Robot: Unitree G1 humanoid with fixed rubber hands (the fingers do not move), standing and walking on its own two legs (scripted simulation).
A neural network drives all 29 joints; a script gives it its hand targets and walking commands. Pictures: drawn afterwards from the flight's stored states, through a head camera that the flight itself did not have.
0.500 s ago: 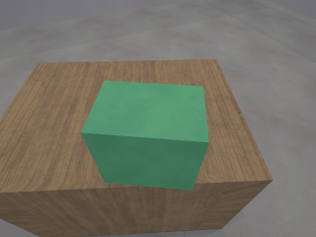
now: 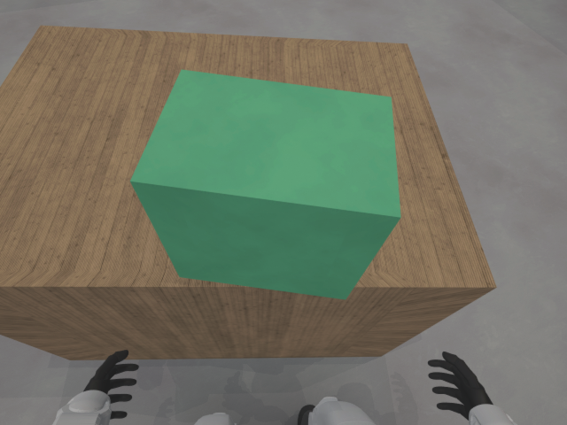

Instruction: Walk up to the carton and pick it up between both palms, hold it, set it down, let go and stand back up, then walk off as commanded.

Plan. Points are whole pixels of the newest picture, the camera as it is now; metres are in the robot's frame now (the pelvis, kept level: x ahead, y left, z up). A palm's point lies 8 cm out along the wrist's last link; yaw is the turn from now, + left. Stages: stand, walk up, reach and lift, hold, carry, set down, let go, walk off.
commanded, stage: reach and lift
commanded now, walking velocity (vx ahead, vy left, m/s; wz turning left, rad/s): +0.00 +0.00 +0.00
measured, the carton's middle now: (272, 197) +0.42 +0.03 +0.04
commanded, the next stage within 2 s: none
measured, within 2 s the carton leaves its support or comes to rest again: neither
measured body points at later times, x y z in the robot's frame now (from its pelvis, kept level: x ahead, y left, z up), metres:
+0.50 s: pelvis +0.00 +0.02 +0.02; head +0.02 +0.03 +0.46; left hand +0.15 +0.29 -0.07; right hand +0.13 -0.23 -0.07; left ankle -0.01 +0.13 -0.72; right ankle +0.06 -0.11 -0.72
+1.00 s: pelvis +0.02 +0.01 +0.02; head +0.05 +0.03 +0.47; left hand +0.18 +0.28 -0.04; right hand +0.17 -0.21 -0.02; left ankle -0.01 +0.13 -0.72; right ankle +0.06 -0.11 -0.72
